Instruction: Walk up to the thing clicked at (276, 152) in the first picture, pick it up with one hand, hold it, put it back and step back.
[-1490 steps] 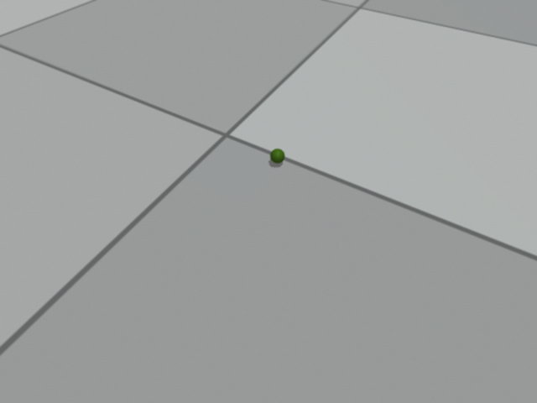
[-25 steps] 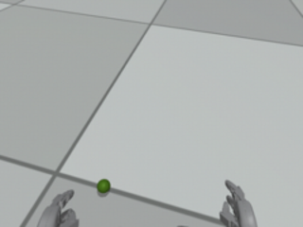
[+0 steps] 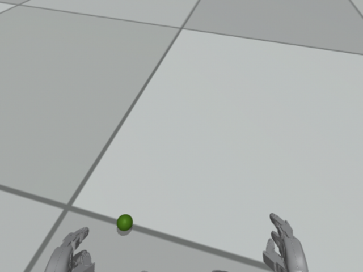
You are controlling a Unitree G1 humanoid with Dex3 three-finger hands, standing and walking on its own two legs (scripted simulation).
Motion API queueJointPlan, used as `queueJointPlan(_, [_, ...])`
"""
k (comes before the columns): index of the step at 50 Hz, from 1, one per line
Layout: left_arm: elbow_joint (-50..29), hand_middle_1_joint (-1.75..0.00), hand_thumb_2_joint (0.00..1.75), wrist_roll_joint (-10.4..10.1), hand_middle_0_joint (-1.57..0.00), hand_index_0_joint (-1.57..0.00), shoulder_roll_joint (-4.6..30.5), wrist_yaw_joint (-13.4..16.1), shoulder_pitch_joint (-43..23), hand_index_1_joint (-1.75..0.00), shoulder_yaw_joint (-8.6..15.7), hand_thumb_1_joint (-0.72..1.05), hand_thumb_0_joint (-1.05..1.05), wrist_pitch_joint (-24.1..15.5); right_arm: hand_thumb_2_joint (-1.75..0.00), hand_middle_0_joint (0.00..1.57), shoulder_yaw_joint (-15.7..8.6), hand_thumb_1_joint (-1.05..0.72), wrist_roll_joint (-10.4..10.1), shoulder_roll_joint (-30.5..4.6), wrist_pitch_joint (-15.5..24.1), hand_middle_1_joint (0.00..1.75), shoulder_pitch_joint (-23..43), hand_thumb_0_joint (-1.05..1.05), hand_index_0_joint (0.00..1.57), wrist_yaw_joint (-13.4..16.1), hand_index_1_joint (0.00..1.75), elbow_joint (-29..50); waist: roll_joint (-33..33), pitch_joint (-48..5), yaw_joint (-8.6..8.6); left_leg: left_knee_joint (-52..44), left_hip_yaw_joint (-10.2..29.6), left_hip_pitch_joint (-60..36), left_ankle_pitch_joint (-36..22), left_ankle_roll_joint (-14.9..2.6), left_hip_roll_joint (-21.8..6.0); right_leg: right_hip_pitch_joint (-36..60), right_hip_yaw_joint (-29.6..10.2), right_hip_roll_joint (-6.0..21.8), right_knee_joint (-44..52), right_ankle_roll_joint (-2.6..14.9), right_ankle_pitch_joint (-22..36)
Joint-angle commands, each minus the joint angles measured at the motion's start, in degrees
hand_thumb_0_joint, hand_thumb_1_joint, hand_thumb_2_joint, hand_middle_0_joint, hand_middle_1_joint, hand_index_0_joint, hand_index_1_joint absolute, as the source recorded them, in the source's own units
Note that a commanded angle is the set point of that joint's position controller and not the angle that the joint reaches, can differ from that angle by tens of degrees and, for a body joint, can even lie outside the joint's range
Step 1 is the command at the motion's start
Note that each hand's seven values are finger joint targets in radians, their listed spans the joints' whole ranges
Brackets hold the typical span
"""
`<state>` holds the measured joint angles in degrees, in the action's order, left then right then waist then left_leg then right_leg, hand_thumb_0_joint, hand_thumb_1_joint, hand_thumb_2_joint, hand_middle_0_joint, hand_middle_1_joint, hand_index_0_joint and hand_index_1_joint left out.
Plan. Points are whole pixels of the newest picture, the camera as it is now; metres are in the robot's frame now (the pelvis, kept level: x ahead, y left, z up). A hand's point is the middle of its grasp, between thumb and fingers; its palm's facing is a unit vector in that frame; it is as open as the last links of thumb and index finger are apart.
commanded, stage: home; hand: left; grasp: from above
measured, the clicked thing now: (124, 222) +0.48 +0.25 -0.68
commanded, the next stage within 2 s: stand in 0.76 s
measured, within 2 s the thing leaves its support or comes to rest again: neither
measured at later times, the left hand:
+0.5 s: hand (93, 265) +0.17 +0.18 -0.05, palm faces +0.05 -0.98 -0.20, open 7.4 cm
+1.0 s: hand out of the picture +0.16 +0.21 -0.08, palm faces +0.01 -0.95 -0.32, open 7.4 cm
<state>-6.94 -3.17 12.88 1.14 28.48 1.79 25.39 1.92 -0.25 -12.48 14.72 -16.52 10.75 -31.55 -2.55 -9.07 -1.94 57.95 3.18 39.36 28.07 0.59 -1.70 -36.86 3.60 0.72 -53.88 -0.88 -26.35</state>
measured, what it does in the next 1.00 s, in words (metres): stands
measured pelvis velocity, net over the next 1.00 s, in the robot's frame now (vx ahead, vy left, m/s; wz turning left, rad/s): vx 0.00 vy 0.00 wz -0.01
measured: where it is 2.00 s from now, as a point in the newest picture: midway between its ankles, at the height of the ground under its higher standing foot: outside the picture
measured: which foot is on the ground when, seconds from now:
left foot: down 0.00-1.00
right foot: down 0.00-1.00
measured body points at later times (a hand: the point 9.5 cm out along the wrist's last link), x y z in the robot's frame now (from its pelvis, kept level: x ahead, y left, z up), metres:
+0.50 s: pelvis +0.01 +0.00 +0.00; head +0.02 +0.00 +0.45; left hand +0.16 +0.23 -0.03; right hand +0.16 -0.25 -0.06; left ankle +0.01 +0.12 -0.68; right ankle +0.01 -0.13 -0.68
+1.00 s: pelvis +0.00 +0.00 +0.01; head +0.02 +0.00 +0.46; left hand +0.16 +0.26 -0.06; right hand +0.15 -0.26 -0.09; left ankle +0.01 +0.12 -0.68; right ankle +0.01 -0.13 -0.68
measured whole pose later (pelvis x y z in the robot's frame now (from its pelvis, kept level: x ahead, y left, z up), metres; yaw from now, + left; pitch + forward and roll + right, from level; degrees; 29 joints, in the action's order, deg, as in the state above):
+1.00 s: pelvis +0.00 +0.00 +0.01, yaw +0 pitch +3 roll +0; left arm 23.5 2.4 15.7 2.0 14.2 0.8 7.9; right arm 0.0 4.5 -15.3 4.6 -10.0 3.0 -43.4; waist 0.6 -0.3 1.3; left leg 50.8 0.6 28.7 25.1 -0.1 0.0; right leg -28.4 1.2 2.4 -50.5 -0.9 -25.0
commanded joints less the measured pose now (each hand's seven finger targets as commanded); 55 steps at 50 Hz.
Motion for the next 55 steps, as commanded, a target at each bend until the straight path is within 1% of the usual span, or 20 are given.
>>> queueJointPlan(1, [-11.12,-0.3,0.9,0.52,-0.2,-0.2,6.05,0.18,-1.94,-0.3,3.16,0.9,0.0,-2.88,-0.9,0.2,-3.18,-0.9,0.08,-7.52,3.28,0.3,3.85,0.0,0.2,0.6,0.3,8.86,-0.72,-4.02,-0.51,-10.29,-0.31,-5.17,-11.45,-1.0,1.15,2.57,0.63,-2.07,8.18,0.88,9.17])
queueJointPlan(2, [-10.89,-0.3,0.9,0.37,-0.2,-0.2,5.4,0.07,-1.81,-0.3,2.85,0.9,0.0,-2.84,-0.9,0.2,-2.82,-0.9,0.07,-6.94,3.27,0.3,4.09,0.0,0.2,0.55,0.3,9.09,-0.32,-3.78,-0.43,-9.88,-0.45,-5.05,-11.59,-1.12,1.29,2.42,0.62,-1.96,8.53,0.75,9.52])
queueJointPlan(3, [-10.3,-0.3,0.9,0.2,-0.2,-0.2,6.3,0.13,-1.56,-0.3,4.13,0.9,0.0,-2.71,-0.9,0.2,-3.26,-0.9,0.11,-7.47,3.33,0.3,3.73,0.0,0.2,0.72,0.3,8.94,0.58,-4.31,-0.62,-9.4,-0.77,-4.63,-11.26,-1.31,1.49,3.03,0.35,-1.79,8.81,0.66,9.46])
queueJointPlan(5, [-10.39,-0.3,0.9,0.5,-0.2,-0.2,5.85,0.1,-1.82,-0.3,3.04,0.9,0.0,-2.85,-0.9,0.2,-2.94,-0.9,0.05,-7.23,3.31,0.3,4.07,0.0,0.2,0.64,0.3,9.03,0.3,-2.83,-0.49,-9.99,-0.9,-4.3,-9.76,-1.3,1.43,2.24,0.27,-1.79,8.97,0.71,8.12])
queueJointPlan(7, [-11.08,-0.3,0.9,0.25,-0.2,-0.2,6.17,0.14,-2.14,-0.3,3.68,0.9,0.0,-2.86,-0.9,0.2,-3.12,-0.9,0.05,-7.46,3.33,0.3,4.24,0.0,0.2,0.66,0.3,9.14,-0.7,-2.59,-0.11,-10.7,-0.48,-4.16,-8.4,-1.11,1.28,1.75,0.46,-1.89,8.85,0.72,6.77])
queueJointPlan(10, [-11.37,-0.3,0.9,0.21,-0.2,-0.2,6.38,0.14,-0.92,-0.3,3.92,0.9,0.0,-2.91,-0.9,0.2,-3.23,-0.9,0.02,-7.21,3.26,0.3,3.64,0.0,0.2,0.6,0.3,9.11,-0.68,-5.89,-0.15,-9.63,-0.57,-5.41,-12.46,-1.08,1.37,3.39,0.44,-1.89,8.18,0.82,10.31])
queueJointPlan(11, [-10.63,-0.3,0.9,0.36,-0.2,-0.2,5.64,0.13,-1.04,-0.3,3.1,0.9,0.0,-2.86,-0.9,0.2,-3.13,-0.9,0.02,-7.14,3.17,0.3,3.87,0.0,0.2,0.6,0.3,9.31,0.3,-4.12,-0.56,-9.39,-0.8,-4.63,-12.1,-1.24,1.44,2.69,0.36,-1.79,8.51,0.71,10.2])
queueJointPlan(12, [-10.84,-0.3,0.9,0.34,-0.2,-0.2,6.45,0.23,-0.26,-0.3,4.11,0.9,0.0,-2.88,-0.9,0.2,-3.35,-0.9,0.08,-7.37,3.19,0.3,3.46,0.0,0.2,0.72,0.3,9.25,0.51,-5.11,-0.22,-9.33,-0.72,-5.12,-13.12,-1.18,1.33,3.31,0.43,-1.87,8.17,0.76,10.95])
queueJointPlan(14, [-10.62,-0.3,0.9,0.25,-0.2,-0.2,5.54,0.06,-0.79,-0.3,3.07,0.9,0.0,-2.96,-0.9,0.2,-3.08,-0.9,0.09,-6.99,3.07,0.3,3.63,0.0,0.2,0.61,0.3,9.23,-0.35,-4.89,-0.56,-9.19,-0.84,-5.25,-12.91,-1.15,1.51,3.07,0.29,-1.75,8.36,0.74,10.95])
queueJointPlan(26, [-10.33,-0.3,0.9,0.38,-0.2,-0.2,6.41,0.33,-0.29,-0.3,3.81,0.9,0.0,-2.74,-0.9,0.2,-3.4,-0.9,-0.01,-7.48,2.87,0.3,3.79,0.0,0.2,0.64,0.3,9.25,0.57,-3.44,-0.22,-9.45,-0.85,-4.23,-11.11,-1.25,1.41,2.52,0.26,-1.77,8.71,0.64,9.39])
queueJointPlan(32, [-11.34,-0.3,0.9,0.19,-0.2,-0.2,5.3,0.21,-0.67,-0.3,2.84,0.9,0.0,-3.05,-0.9,0.2,-3.21,-0.9,-0.06,-7.08,2.75,0.3,3.59,0.0,0.2,0.47,0.3,9.29,-0.25,-4.86,-0.58,-8.92,-0.57,-5.59,-14.14,-1.05,1.18,2.76,0.49,-1.94,7.87,0.8,11.76])
queueJointPlan(33, [-11.55,-0.3,0.9,0.03,-0.2,-0.2,6.15,0.32,-0.24,-0.3,4.08,0.9,0.0,-2.96,-0.9,0.2,-3.58,-0.9,0.0,-7.36,2.81,0.3,3.06,0.0,0.2,0.52,0.3,9.35,0.22,-6.6,-0.46,-8.58,-0.54,-5.98,-15.63,-1.12,1.19,3.75,0.43,-1.92,7.62,0.76,13.19])
queueJointPlan(38, [-10.71,-0.3,0.9,0.18,-0.2,-0.2,5.56,0.24,-0.54,-0.3,3.1,0.9,0.0,-2.96,-0.9,0.2,-3.51,-0.9,0.06,-7.27,2.71,0.3,3.11,0.0,0.2,0.54,0.3,9.26,0.24,-5.87,-0.91,-8.6,-0.66,-5.59,-14.87,-1.15,1.33,3.38,0.37,-1.84,7.82,0.7,12.8])
queueJointPlan(42, [-11.09,-0.3,0.9,0.36,-0.2,-0.2,6.23,0.43,-0.02,-0.3,3.88,0.9,0.0,-2.79,-0.9,0.2,-3.5,-0.9,-0.01,-7.17,2.63,0.3,3.65,0.0,0.2,0.56,0.3,9.47,0.11,-5.29,-0.15,-9.11,-0.55,-4.85,-12.68,-1.12,1.34,3.31,0.4,-1.81,8.22,0.73,10.67])
queueJointPlan(43, [9.01,-0.3,0.9,6.93,-0.2,-0.2,11.17,2.63,-17.61,-0.3,3.27,0.9,0.0,-14.6,-0.9,0.2,-5.44,-0.9,7.25,-13.58,-4.06,0.3,7.25,0.0,0.2,-2.85,0.3,-4.6,3.04,8.81,3.72,-13.64,1.09,-6.36,-22.78,-3.38,-1.33,11.78,-5.17,2.83,10.19,3.78,11.76])
queueJointPlan(44, [18.22,-0.3,0.9,6.95,-0.2,-0.2,11.16,2.37,-11.72,-0.3,4.32,0.9,0.0,-18.34,-0.9,0.2,-6.29,-0.9,6.9,-13.53,-6.53,0.3,7.81,0.0,0.2,-4.71,0.3,-4.89,4.48,3.21,3.85,-13.42,-0.34,-11.3,-25.03,-4.09,-1.03,13.75,-7.4,3.08,10.71,5.27,14.05])
queueJointPlan(45, [20.72,-0.3,0.9,6.91,-0.2,-0.2,11.7,1.99,-10.74,-0.3,4.18,0.9,0.0,-20.04,-0.9,0.2,-6.74,-0.9,7.32,-14.92,-7.75,0.3,6.69,0.0,0.2,-5.62,0.3,-3.2,3.6,1.39,2.79,-13.02,1.4,-13.92,-25.17,-4.43,-0.92,12.3,-8.09,2.62,10.75,5.66,17.02])
queueJointPlan(47, [25.97,-0.3,0.9,7.3,-0.2,-0.2,12.25,1.69,-13.06,-0.3,3.36,0.9,0.0,-22.16,-0.9,0.2,-6.38,-0.9,5.08,-12.54,-8.76,0.3,6.6,0.0,0.2,-7.55,0.3,-6.08,3.16,0.49,3.06,-15.19,0.61,-15.58,-21.09,-4.07,-0.07,16.51,-9.07,4.55,11.87,5.16,17.47])
queueJointPlan(48, [28.4,-0.3,0.9,6.72,-0.2,-0.2,12.18,1.41,-15.12,-0.3,3.6,0.9,0.0,-22.19,-0.9,0.2,-6.1,-0.9,3.99,-11.72,-9.13,0.3,6.59,0.0,0.2,-8.38,0.3,-6.9,4.7,1.62,3.11,-16.79,0.04,-16.78,-17.32,-3.95,0.48,15.03,-9.16,4.75,13.33,4.6,13.47])
queueJointPlan(55, [44.64,-0.3,0.9,6.03,-0.2,-0.2,11.86,1.47,-18.49,-0.3,3.51,0.9,0.0,-24.92,-0.9,0.2,-6.92,-0.9,3.53,-11.88,-11.19,0.3,8.66,0.0,0.2,-9.48,0.3,-13.39,3.17,4.85,3.31,-24.0,1.99,-20.91,-15.99,-3.8,-1.01,18.87,-7.39,4.49,19.7,2.51,13.71])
